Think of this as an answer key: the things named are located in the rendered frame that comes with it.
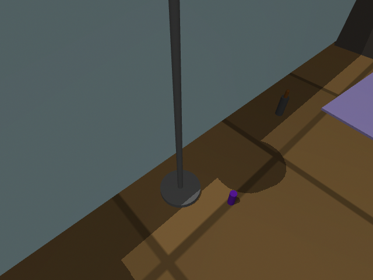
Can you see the floor lamp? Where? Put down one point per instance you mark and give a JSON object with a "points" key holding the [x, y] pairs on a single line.
{"points": [[179, 188]]}

